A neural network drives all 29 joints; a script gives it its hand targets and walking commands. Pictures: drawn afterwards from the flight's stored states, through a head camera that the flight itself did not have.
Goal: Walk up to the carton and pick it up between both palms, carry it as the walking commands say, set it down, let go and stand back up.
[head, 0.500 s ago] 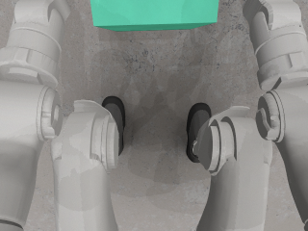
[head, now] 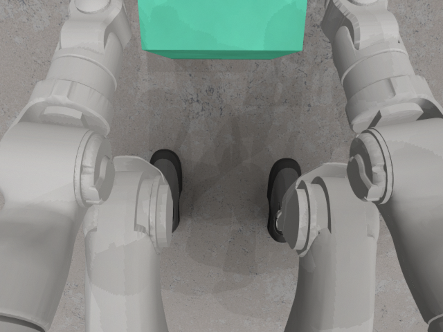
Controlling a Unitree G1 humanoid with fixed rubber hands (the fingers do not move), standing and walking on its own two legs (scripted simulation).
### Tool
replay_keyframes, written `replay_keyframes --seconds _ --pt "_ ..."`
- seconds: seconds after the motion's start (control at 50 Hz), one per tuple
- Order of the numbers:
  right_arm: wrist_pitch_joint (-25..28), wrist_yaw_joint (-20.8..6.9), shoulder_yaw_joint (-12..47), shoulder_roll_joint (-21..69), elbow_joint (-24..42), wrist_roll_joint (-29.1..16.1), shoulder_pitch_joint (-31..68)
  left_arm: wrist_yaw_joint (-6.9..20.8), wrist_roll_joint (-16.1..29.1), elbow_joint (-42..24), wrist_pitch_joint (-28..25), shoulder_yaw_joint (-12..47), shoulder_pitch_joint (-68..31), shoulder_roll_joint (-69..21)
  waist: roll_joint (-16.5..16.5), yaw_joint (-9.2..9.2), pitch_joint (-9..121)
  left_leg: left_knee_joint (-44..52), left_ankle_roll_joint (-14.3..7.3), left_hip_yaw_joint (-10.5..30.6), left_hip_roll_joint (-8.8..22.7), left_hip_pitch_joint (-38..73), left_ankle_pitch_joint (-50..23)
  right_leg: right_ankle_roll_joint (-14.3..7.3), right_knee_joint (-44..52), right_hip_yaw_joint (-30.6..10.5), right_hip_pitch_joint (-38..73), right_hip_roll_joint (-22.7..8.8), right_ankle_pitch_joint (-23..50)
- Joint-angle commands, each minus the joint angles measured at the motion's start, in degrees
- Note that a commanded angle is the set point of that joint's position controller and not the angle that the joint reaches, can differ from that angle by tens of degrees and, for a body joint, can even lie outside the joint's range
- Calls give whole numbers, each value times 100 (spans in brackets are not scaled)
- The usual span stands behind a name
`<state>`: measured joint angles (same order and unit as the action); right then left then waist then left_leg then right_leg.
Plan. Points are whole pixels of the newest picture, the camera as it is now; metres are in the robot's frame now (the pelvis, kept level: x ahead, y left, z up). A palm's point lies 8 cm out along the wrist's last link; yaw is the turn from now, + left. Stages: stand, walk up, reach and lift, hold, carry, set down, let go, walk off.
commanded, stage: reach and lift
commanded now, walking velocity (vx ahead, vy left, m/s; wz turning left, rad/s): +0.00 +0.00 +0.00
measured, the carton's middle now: (221, 4) +0.52 +0.03 -0.26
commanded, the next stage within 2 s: none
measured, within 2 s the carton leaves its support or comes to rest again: leaves its support in 0.66 s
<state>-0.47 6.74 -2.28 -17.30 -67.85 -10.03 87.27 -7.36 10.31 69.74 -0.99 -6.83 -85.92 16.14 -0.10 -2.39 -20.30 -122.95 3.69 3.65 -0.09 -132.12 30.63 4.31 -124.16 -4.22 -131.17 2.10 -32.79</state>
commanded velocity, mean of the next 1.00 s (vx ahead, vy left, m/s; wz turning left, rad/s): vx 0.00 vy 0.00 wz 0.00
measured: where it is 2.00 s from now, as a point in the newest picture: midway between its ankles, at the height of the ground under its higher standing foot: (223, 209)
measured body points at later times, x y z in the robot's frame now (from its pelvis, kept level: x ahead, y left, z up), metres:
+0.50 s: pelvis +0.01 +0.00 -0.02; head +0.38 +0.01 +0.24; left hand +0.55 +0.17 -0.20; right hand +0.57 -0.12 -0.20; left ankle +0.12 +0.14 -0.34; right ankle +0.11 -0.14 -0.34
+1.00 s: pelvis +0.00 +0.00 -0.01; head +0.35 +0.01 +0.27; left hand +0.55 +0.17 -0.15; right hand +0.56 -0.12 -0.15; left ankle +0.12 +0.14 -0.34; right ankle +0.11 -0.14 -0.34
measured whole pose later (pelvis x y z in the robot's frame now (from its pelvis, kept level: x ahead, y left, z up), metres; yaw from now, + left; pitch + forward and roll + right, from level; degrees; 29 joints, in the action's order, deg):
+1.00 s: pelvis +0.00 +0.00 -0.01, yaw -1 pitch +41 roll +0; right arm -12.2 5.0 -18.9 -10.6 -53.3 2.3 77.9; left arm -8.0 -0.4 55.9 13.2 -17.0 -78.6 10.0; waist -0.9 -2.9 -10.7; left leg -123.8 4.5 4.4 -1.6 -134.2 30.5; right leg 5.0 -124.7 -4.9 -133.6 3.4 -32.0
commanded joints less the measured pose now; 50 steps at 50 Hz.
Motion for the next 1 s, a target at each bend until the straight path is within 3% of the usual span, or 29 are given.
replay_keyframes --seconds 0.0,0.1,0.16,0.28,0.32,0.4,0.48,0.68,0.84,0.98 --pt "120 -246 293 892 577 83 1463 300 -51 -690 -106 385 -1483 -847 -158 7 6453 770 -59 -635 -333 3653 -2120 -111 886 674 2911 334 1906" --pt "-53 -795 609 3077 775 209 2181 847 -154 -896 81 758 -2224 -2877 -210 33 6333 666 -98 -654 -456 3413 -1998 -179 824 692 2717 454 1805" --pt "-253 -1165 467 4078 908 463 2389 1213 -422 -1093 324 641 -2498 -3852 -261 63 6052 615 -146 -730 -538 3249 -1770 -218 789 781 2448 527 1562" --pt "-533 -1566 299 4882 1126 703 2258 1594 -652 -1233 647 511 -2244 -4729 -196 -49 5921 492 -202 -862 -603 3098 -1786 -248 651 891 2296 566 1551" --pt "-564 -1622 293 5009 1240 703 2209 1659 -604 -1278 692 498 -2136 -4968 -227 -9 5934 447 -210 -861 -621 3107 -1903 -248 629 911 2266 574 1626" --pt "-632 -1688 323 5235 1293 719 2042 1704 -538 -1370 713 473 -1955 -5167 -400 18 5928 385 -208 -859 -644 3093 -2113 -231 584 946 2256 555 1797" --pt "-637 -1716 244 5435 1277 716 1912 1727 -504 -1446 718 481 -1926 -5302 -354 20 6023 362 -207 -872 -648 3065 -2261 -244 541 958 2260 564 1972" --pt "-661 -1659 648 6031 1894 390 2308 1627 -163 -2175 710 873 -2400 -5732 -399 -19 7550 335 -173 -968 -689 3698 -2746 -203 517 1035 3012 615 2465" --pt "-1012 -1690 517 6166 1769 722 2397 1646 -510 -2218 1007 687 -2578 -5746 -479 -164 7281 699 -188 -1094 -676 3408 -1670 -206 861 1046 2904 623 1427" --pt "-1203 -1723 661 6341 2189 710 2818 1667 -478 -2614 1231 866 -3008 -6067 -392 -112 8232 889 -184 -1145 -692 3872 -1566 -206 1066 1146 3112 617 1224"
